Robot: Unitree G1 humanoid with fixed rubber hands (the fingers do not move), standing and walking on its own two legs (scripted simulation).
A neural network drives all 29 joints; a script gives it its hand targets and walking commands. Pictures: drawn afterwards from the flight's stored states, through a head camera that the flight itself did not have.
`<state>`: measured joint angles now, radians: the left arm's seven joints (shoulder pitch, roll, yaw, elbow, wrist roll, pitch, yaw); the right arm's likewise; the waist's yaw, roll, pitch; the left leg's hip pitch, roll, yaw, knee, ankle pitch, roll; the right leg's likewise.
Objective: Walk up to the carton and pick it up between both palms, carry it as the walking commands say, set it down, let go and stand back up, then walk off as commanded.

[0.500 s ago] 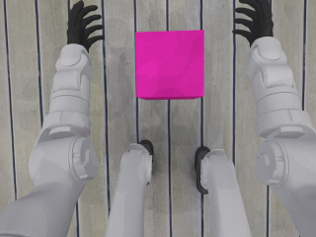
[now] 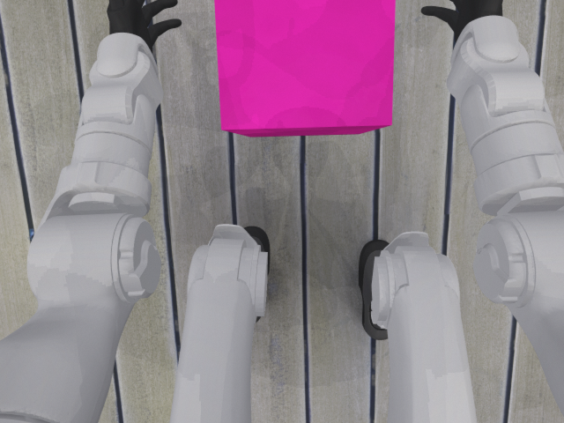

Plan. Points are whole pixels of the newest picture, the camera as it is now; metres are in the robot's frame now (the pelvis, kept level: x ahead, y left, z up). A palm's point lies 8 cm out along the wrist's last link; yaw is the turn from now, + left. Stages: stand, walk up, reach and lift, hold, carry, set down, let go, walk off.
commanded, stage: reach and lift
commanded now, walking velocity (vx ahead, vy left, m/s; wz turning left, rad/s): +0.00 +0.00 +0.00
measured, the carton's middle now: (303, 66) +0.53 +0.04 -0.32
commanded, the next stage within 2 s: none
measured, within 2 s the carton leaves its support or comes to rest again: leaves its support in 1.90 s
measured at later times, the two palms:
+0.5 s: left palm (169, 61) +0.52 +0.22 -0.25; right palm (439, 49) +0.55 -0.14 -0.25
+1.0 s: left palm (183, 57) +0.53 +0.20 -0.24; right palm (424, 45) +0.55 -0.12 -0.24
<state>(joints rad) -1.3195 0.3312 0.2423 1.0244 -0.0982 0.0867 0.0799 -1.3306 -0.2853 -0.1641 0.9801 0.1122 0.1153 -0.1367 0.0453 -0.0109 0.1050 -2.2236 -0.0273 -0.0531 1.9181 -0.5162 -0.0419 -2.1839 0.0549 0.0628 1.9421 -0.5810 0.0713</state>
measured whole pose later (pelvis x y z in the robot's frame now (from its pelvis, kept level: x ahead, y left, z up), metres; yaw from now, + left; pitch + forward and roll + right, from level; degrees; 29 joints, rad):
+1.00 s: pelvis -0.02 +0.00 -0.07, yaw +0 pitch +38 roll +0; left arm -1.52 0.36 0.13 1.20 -0.20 0.02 0.09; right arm -1.54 -0.31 -0.03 1.14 0.20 0.06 -0.14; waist 0.05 -0.01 0.39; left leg -2.28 0.00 -0.04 2.15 -0.53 -0.04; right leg -2.25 0.07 0.06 2.18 -0.58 0.07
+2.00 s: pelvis -0.01 -0.01 -0.07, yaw -1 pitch +38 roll +0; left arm -1.39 0.27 0.26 0.93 -0.04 0.22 0.07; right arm -1.41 -0.18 -0.28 0.92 0.02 0.19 -0.15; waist 0.06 -0.04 0.31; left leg -2.28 -0.02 -0.07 2.19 -0.58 -0.07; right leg -2.26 0.11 0.06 2.21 -0.62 0.08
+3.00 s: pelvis -0.01 -0.01 +0.01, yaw +0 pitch +46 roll -1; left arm -1.21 0.11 0.45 0.72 0.19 0.37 0.03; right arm -1.23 -0.03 -0.47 0.72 -0.17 0.33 -0.09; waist 0.04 -0.04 -0.02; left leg -2.17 -0.09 -0.10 1.86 -0.50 -0.08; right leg -2.14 0.12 0.08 1.88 -0.55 0.08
